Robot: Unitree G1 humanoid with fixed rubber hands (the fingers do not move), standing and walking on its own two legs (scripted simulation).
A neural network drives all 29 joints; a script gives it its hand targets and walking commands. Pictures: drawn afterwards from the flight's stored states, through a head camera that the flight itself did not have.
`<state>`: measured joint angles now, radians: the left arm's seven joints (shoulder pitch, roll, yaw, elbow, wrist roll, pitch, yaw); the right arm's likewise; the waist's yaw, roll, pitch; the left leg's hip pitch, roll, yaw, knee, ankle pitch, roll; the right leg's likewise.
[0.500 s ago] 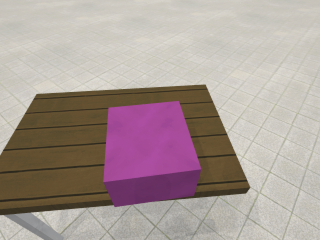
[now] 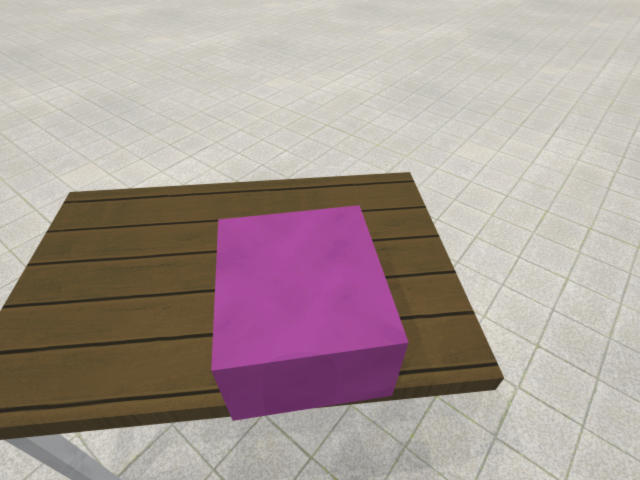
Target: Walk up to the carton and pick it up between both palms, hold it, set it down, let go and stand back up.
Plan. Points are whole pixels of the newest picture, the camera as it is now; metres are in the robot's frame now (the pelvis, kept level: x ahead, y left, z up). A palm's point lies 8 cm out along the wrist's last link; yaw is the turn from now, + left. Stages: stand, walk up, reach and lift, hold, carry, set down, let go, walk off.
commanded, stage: stand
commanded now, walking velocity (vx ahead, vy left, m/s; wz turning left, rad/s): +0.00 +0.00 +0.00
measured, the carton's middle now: (301, 303) +0.45 +0.02 -0.08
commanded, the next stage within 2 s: none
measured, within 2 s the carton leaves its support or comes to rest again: neither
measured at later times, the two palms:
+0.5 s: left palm out of the picture -0.03 +0.21 -0.15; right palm out of the picture -0.06 -0.19 -0.15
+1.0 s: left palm out of the picture -0.02 +0.22 -0.15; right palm out of the picture -0.05 -0.19 -0.15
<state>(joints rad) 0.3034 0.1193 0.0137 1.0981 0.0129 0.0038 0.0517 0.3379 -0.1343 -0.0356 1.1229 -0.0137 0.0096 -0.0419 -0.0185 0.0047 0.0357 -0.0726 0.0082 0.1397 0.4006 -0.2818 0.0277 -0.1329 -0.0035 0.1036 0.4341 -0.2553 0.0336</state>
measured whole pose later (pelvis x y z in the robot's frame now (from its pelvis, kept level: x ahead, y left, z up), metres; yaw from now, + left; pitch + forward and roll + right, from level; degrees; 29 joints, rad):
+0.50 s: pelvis -0.01 +0.01 +0.00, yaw +0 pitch -3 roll +0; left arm 0.30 0.09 0.00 1.16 0.01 0.01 0.05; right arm 0.36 -0.12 -0.03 1.14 -0.01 0.00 -0.04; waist -0.02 0.00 0.04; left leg -0.08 -0.01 0.14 0.40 -0.27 0.05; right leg -0.15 -0.03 0.11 0.44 -0.25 0.05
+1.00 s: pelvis +0.00 +0.02 +0.00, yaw +0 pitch -2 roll +0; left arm 0.29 0.10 -0.01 1.17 0.01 0.01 0.06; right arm 0.36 -0.11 -0.02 1.12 -0.01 0.00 -0.05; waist -0.01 0.00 0.04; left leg -0.09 -0.02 0.15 0.42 -0.30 0.06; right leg -0.16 -0.04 0.11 0.46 -0.27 0.06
